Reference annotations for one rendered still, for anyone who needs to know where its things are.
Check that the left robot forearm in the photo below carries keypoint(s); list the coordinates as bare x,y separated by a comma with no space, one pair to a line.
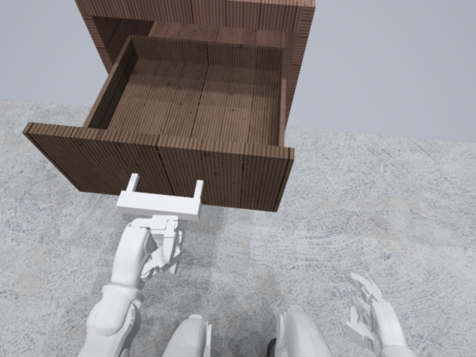
114,322

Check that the robot left hand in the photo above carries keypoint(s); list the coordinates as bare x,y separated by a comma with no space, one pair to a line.
159,238

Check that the cabinet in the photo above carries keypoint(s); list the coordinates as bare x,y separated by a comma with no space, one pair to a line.
272,23

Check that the handle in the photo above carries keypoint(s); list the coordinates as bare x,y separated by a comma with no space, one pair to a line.
148,204

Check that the robot right thigh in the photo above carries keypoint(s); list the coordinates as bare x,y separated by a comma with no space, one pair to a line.
298,333

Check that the right robot shin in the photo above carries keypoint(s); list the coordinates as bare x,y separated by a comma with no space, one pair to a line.
277,352

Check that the drawer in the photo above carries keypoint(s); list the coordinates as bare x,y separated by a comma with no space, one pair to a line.
175,111

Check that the robot right hand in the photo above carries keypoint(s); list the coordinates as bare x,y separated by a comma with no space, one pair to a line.
381,327

